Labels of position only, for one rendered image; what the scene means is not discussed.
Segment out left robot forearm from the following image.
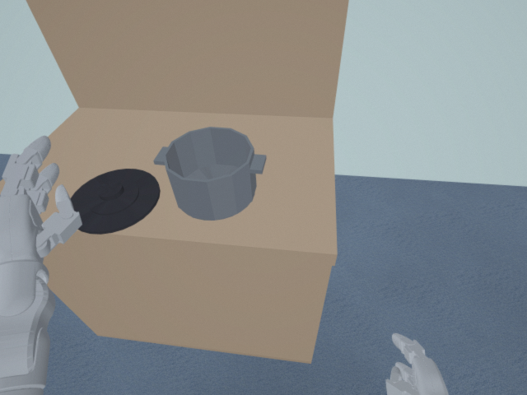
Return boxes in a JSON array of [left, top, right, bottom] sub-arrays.
[[0, 259, 55, 395]]

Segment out knob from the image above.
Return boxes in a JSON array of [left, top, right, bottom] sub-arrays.
[[97, 180, 124, 201]]

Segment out table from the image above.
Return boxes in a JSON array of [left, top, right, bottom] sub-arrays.
[[0, 0, 349, 364]]

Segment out pot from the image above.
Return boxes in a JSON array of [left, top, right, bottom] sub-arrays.
[[154, 127, 266, 221]]

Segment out robot left hand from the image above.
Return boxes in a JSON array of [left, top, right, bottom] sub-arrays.
[[0, 136, 82, 264]]

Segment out robot right hand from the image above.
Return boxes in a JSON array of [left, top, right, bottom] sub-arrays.
[[385, 333, 449, 395]]

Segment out lid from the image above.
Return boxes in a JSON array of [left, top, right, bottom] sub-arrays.
[[70, 169, 161, 235]]

